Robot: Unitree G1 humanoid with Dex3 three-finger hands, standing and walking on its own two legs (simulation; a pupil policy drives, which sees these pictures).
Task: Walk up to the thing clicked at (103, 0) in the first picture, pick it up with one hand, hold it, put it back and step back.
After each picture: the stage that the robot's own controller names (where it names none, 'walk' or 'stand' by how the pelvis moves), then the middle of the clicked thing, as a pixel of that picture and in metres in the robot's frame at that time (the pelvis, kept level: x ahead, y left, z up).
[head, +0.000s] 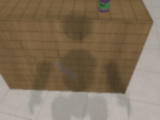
stand; (104, 1) +0.94 -0.13 +0.05
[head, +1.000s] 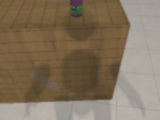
walk; (76, 4) +0.84 +0.07 +0.08
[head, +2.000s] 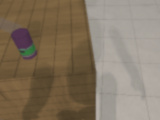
stand; (25, 44) +0.53 +0.27 +0.06
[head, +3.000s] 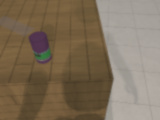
stand; (41, 48) +0.51 +0.19 +0.06
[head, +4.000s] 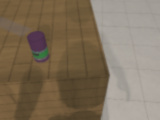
stand; (39, 47) +0.53 +0.20 +0.05
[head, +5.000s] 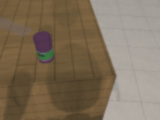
stand; (44, 48) +0.51 +0.18 +0.06
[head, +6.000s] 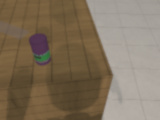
stand; (40, 49) +0.52 +0.18 +0.05
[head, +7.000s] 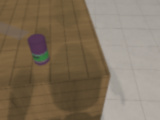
stand; (39, 50) +0.52 +0.19 +0.05
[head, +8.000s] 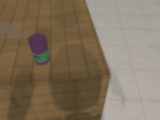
stand; (39, 49) +0.52 +0.19 +0.05
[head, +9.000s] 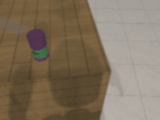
rise first; (38, 45) +0.52 +0.19 +0.05
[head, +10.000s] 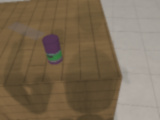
rise first; (53, 49) +0.53 +0.18 +0.05
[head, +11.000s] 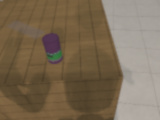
go down; (53, 49) +0.52 +0.18 +0.06
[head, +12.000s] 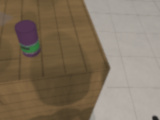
go down; (28, 39) +0.51 +0.16 +0.07
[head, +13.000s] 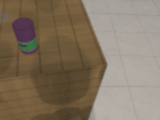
approach; (26, 37) +0.52 +0.18 +0.08
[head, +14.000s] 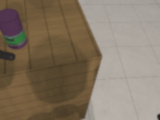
close in; (12, 30) +0.52 +0.19 +0.11
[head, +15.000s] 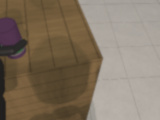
lift; (10, 39) +0.48 +0.20 +0.11
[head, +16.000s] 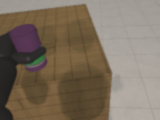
lift; (30, 48) +0.35 +0.16 +0.24
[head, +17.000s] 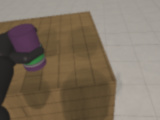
hold; (29, 48) +0.34 +0.16 +0.26
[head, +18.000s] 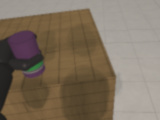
hold; (28, 54) +0.34 +0.17 +0.24
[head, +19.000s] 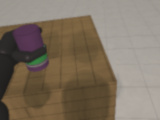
crouch; (32, 48) +0.34 +0.15 +0.27
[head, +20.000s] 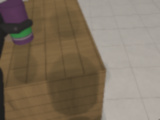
crouch; (17, 22) +0.46 +0.18 +0.25
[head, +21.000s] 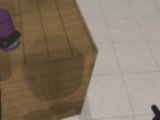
lower; (4, 31) +0.51 +0.19 +0.11
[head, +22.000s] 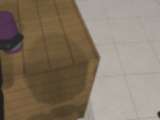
lower; (7, 33) +0.50 +0.19 +0.11
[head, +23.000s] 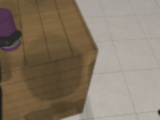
lower; (5, 31) +0.51 +0.19 +0.11
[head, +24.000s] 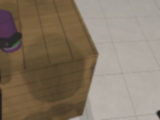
lower; (5, 32) +0.50 +0.19 +0.11
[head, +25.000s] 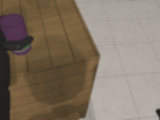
loosen; (17, 35) +0.50 +0.17 +0.11
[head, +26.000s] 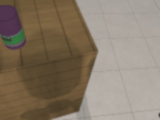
rise; (10, 28) +0.50 +0.17 +0.11
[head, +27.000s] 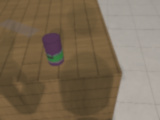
sink last; (53, 50) +0.49 +0.15 +0.09
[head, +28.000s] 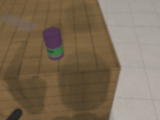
stand; (54, 44) +0.51 +0.16 +0.09
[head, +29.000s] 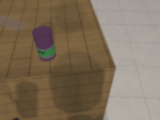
stand; (44, 44) +0.50 +0.16 +0.10
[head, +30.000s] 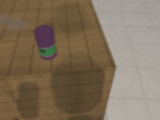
stand; (46, 43) +0.50 +0.15 +0.11
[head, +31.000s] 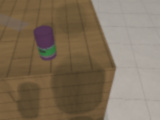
stand; (45, 43) +0.50 +0.16 +0.11
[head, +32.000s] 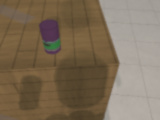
stand; (50, 37) +0.52 +0.15 +0.10
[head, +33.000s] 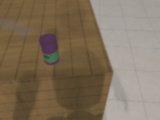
stand; (50, 49) +0.52 +0.15 +0.05
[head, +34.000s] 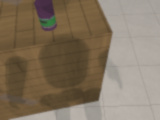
walk; (46, 14) +0.62 +0.15 +0.07
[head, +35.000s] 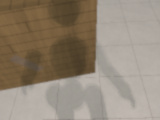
walk; out of the picture +0.92 +0.20 +0.07
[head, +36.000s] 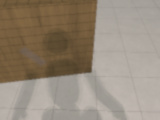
stand; out of the picture +1.13 +0.19 +0.07
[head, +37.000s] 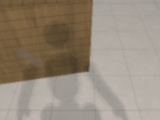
stand; out of the picture +1.11 +0.20 +0.05
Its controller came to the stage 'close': yes
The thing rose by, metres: 0.23
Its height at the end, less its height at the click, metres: +0.00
